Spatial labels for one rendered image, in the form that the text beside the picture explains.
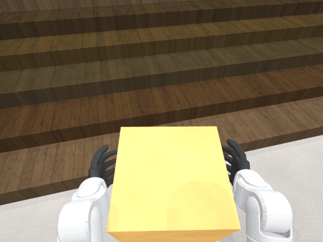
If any left robot hand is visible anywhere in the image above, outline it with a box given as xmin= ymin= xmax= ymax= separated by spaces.
xmin=88 ymin=145 xmax=118 ymax=188

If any robot left forearm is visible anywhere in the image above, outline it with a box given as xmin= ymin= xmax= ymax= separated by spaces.
xmin=57 ymin=177 xmax=110 ymax=242

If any right robot hand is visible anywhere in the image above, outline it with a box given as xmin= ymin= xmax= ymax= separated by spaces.
xmin=221 ymin=139 xmax=250 ymax=186

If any robot right forearm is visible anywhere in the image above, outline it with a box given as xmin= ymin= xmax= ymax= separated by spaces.
xmin=233 ymin=169 xmax=293 ymax=242

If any carton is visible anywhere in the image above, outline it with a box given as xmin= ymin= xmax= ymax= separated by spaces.
xmin=106 ymin=127 xmax=241 ymax=242

